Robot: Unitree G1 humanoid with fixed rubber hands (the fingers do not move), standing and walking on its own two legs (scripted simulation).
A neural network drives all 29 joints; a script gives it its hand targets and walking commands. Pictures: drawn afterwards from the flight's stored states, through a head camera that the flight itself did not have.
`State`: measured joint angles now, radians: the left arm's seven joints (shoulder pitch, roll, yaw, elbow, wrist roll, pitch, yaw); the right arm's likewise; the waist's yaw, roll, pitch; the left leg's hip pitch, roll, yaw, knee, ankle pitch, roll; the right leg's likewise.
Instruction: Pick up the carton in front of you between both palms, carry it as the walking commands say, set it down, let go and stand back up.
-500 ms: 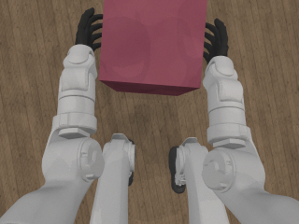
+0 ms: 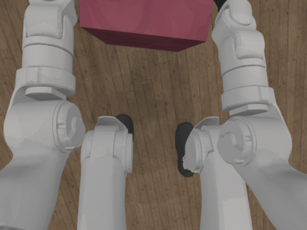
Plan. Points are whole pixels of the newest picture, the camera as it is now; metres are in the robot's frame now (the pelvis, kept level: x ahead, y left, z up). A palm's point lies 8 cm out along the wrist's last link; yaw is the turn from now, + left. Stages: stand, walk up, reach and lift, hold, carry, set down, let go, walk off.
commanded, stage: set down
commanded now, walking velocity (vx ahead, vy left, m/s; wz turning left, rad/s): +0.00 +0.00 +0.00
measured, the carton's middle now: out of the picture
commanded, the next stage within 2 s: none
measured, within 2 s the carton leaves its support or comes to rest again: rests again in 0.40 s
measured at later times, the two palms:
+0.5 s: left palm out of the picture +0.55 +0.22 -0.20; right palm (223, 5) +0.55 -0.09 -0.20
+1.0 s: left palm out of the picture +0.55 +0.22 -0.21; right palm (225, 5) +0.55 -0.09 -0.21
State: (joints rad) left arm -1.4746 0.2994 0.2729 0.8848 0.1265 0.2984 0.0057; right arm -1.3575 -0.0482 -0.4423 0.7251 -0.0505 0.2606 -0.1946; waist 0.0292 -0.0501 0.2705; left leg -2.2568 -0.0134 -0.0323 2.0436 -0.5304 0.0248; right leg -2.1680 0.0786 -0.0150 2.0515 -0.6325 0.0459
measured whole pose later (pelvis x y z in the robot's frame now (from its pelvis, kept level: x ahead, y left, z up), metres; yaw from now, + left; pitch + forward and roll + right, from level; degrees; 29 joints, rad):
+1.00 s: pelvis -0.01 +0.00 -0.05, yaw +0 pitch +30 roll -3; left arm -1.61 0.40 0.34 1.05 0.14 0.26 -0.16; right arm -1.54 -0.16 -0.44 0.96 -0.04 0.22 -0.04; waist 0.04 -0.07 0.52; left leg -2.22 0.01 -0.02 2.24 -0.55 0.03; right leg -2.14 0.12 -0.01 2.25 -0.65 0.06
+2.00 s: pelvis +0.00 +0.00 +0.06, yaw +0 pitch +43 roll -4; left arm -1.54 0.51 0.20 1.10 -0.03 0.21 -0.05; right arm -1.41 -0.20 -0.32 0.88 0.06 0.24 -0.18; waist -0.01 -0.03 0.17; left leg -2.10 -0.02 -0.04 1.83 -0.49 0.01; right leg -2.02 0.08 0.00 1.84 -0.57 0.04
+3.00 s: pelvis +0.07 +0.00 +0.31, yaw +5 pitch +34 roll -1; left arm -0.56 0.25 0.25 0.68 0.08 0.09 -0.06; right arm -0.48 -0.15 -0.19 0.60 -0.05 0.10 0.02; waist -0.01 -0.02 -0.05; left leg -1.12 -0.03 -0.04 0.77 -0.23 0.01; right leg -1.07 0.03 0.04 0.78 -0.31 0.01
